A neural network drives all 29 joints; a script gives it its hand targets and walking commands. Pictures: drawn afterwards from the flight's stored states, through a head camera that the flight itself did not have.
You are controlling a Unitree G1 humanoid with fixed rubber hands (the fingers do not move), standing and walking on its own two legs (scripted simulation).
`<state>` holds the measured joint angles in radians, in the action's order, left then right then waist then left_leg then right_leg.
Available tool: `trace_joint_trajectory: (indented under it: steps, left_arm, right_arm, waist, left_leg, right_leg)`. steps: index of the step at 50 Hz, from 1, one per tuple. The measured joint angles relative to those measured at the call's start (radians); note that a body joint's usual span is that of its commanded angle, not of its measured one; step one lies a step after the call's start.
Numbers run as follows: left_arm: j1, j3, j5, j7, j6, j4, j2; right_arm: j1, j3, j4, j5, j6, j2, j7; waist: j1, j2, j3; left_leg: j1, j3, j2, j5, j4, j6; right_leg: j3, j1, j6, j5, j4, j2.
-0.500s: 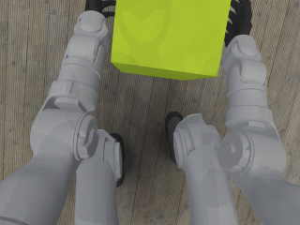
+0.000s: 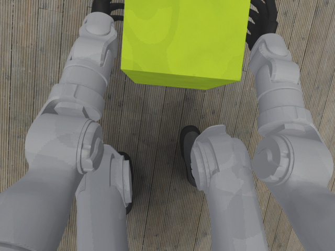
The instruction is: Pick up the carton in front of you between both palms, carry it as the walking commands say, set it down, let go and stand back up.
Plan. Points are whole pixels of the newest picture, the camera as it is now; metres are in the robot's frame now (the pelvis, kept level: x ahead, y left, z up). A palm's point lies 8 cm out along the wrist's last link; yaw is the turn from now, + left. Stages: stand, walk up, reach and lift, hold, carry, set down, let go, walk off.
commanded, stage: set down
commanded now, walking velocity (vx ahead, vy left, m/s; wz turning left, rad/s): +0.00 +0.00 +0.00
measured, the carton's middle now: (178, 38) +0.51 -0.10 -0.24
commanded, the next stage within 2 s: let go in 2.00 s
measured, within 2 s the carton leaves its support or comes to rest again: rests again in 0.64 s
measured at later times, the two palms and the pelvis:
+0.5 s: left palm (108, 19) +0.55 +0.04 -0.18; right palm (262, 38) +0.48 -0.26 -0.16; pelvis +0.00 +0.00 -0.01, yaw +0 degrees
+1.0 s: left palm (78, 13) +0.56 +0.09 -0.18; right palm (264, 47) +0.46 -0.28 -0.18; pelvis +0.00 -0.01 +0.00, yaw +0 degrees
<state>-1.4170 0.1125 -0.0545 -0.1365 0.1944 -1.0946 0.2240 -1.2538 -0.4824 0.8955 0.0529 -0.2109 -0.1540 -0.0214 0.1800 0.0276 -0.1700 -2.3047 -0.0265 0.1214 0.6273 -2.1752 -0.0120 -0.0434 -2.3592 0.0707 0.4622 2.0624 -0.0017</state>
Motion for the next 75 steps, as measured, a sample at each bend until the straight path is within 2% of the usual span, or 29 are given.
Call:
trace_joint_trajectory:
  steps: [5,16,27,35,38,41,44,48,51,60,69,75]
  left_arm:
    - [-0.014,-0.005,-0.010,0.003,-0.005,-0.014,0.000]
    - [-0.041,0.023,-0.040,0.054,-0.012,-0.020,-0.025]
    - [-0.058,0.069,-0.093,0.100,-0.035,-0.025,-0.040]
    - [-0.057,0.051,-0.099,0.114,-0.057,-0.018,-0.022]
    - [-0.060,-0.008,-0.060,0.085,-0.082,-0.031,0.022]
    - [-0.062,-0.081,0.032,0.062,-0.095,-0.047,0.099]
    - [-0.055,-0.152,0.128,0.064,-0.102,-0.048,0.164]
    - [-0.051,-0.212,0.211,0.072,-0.105,-0.022,0.201]
    - [-0.053,-0.220,0.226,0.070,-0.102,0.007,0.198]
    - [0.040,-0.112,0.150,0.044,-0.040,0.139,0.154]
    - [0.070,-0.027,0.109,0.073,-0.026,0.069,0.143]
    - [0.104,-0.015,0.089,0.090,-0.021,0.090,0.139]
  right_arm:
    - [-0.020,-0.007,0.031,-0.002,0.010,-0.017,0.013]
    - [-0.029,-0.038,0.074,0.007,0.045,-0.056,0.025]
    - [-0.041,-0.056,0.111,0.012,0.065,-0.084,0.043]
    - [-0.057,-0.064,0.159,-0.004,0.104,-0.085,0.045]
    - [-0.071,-0.030,0.213,-0.043,0.147,-0.091,0.012]
    - [-0.077,0.016,0.259,-0.110,0.190,-0.107,-0.027]
    - [-0.069,0.067,0.282,-0.160,0.218,-0.123,-0.046]
    - [-0.047,0.105,0.249,-0.197,0.233,-0.134,-0.058]
    - [-0.024,0.118,0.197,-0.214,0.228,-0.132,-0.067]
    - [0.077,0.173,-0.039,-0.245,0.142,-0.101,-0.093]
    - [0.145,0.159,-0.081,-0.184,0.094,-0.055,-0.097]
    - [0.185,0.139,-0.117,-0.159,0.081,-0.039,-0.087]
  waist:
    - [0.000,-0.009,-0.030]
    - [-0.020,-0.010,-0.066]
    - [-0.036,-0.027,-0.099]
    - [-0.034,-0.047,-0.127]
    - [-0.034,-0.056,-0.156]
    - [-0.036,-0.058,-0.183]
    - [-0.040,-0.047,-0.194]
    - [-0.040,-0.030,-0.185]
    - [-0.037,-0.025,-0.163]
    - [-0.031,-0.006,-0.054]
    - [-0.022,0.013,0.094]
    - [-0.021,0.010,0.161]
  left_leg:
    - [0.005,-0.002,0.002,-0.001,-0.011,0.002]
    - [0.020,0.001,0.001,0.009,-0.026,0.008]
    - [0.038,-0.007,-0.004,0.018,-0.040,0.001]
    - [0.053,-0.014,-0.008,0.020,-0.047,-0.009]
    - [0.066,-0.020,-0.011,0.019,-0.048,-0.014]
    - [0.076,-0.026,-0.010,0.018,-0.048,-0.019]
    - [0.079,-0.032,-0.007,0.020,-0.047,-0.024]
    - [0.074,-0.036,-0.001,0.020,-0.044,-0.029]
    - [0.067,-0.039,-0.001,0.019,-0.039,-0.034]
    - [0.120,-0.024,-0.037,0.022,0.041,-0.022]
    - [0.198,-0.006,-0.052,-0.006,0.215,-0.013]
    - [0.240,-0.008,-0.052,-0.028,0.318,-0.014]
  right_leg:
    - [0.002,0.009,0.003,-0.001,0.007,0.001]
    - [0.000,0.024,0.006,0.009,0.021,-0.001]
    - [0.009,0.036,-0.002,0.010,0.033,-0.006]
    - [0.014,0.047,-0.004,0.005,0.037,-0.011]
    - [0.020,0.059,-0.005,0.000,0.035,-0.013]
    - [0.027,0.070,-0.010,-0.002,0.033,-0.012]
    - [0.032,0.073,-0.017,0.001,0.034,-0.006]
    - [0.037,0.069,-0.025,0.006,0.034,0.001]
    - [0.040,0.060,-0.030,0.005,0.031,0.003]
    - [0.026,0.095,-0.027,-0.010,-0.048,-0.028]
    - [0.005,0.169,-0.028,-0.026,-0.203,-0.034]
    - [0.003,0.213,-0.033,-0.036,-0.297,-0.029]
